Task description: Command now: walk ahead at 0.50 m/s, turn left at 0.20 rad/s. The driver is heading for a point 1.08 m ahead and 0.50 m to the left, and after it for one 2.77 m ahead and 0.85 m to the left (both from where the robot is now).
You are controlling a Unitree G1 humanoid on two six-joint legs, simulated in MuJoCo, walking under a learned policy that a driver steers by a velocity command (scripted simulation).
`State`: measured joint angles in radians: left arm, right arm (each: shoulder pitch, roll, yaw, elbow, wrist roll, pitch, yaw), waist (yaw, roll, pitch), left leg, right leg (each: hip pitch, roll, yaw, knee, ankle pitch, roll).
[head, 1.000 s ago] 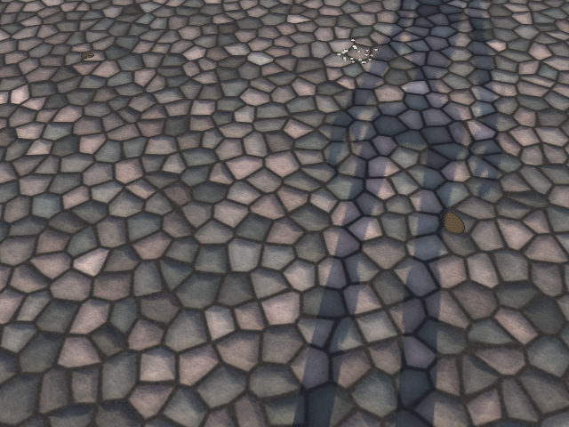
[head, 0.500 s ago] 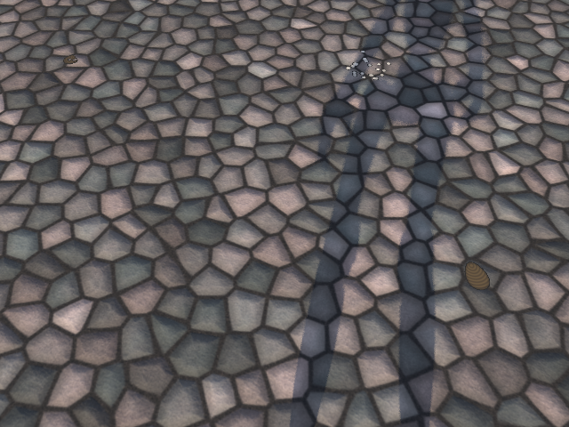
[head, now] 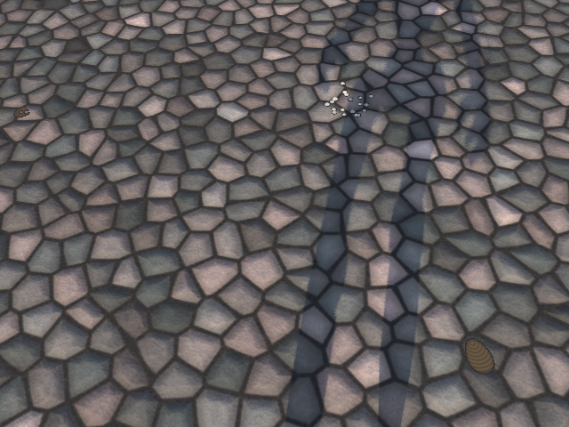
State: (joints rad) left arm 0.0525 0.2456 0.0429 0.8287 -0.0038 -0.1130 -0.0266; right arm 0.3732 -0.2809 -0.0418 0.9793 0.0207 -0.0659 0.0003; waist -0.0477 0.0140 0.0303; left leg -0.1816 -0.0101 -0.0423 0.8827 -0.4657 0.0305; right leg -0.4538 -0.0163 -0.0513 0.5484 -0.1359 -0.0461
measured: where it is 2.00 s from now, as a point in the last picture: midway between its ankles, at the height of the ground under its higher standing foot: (111, 261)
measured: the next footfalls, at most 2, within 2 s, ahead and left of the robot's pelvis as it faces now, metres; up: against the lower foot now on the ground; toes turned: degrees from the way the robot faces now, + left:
left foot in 0.48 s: +0.41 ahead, +0.15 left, +0.00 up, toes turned +17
right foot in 0.98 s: +0.75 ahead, +0.08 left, +0.00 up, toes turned +35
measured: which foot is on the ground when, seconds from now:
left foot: up 0.00-0.46, down 0.48-0.98, up 1.00-1.00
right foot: down 0.00-0.50, up 0.52-0.96, down 0.98-1.00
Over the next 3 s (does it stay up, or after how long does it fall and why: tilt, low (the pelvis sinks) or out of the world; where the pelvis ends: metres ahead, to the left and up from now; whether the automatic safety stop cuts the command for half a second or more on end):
stays up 1.01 0.58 0.01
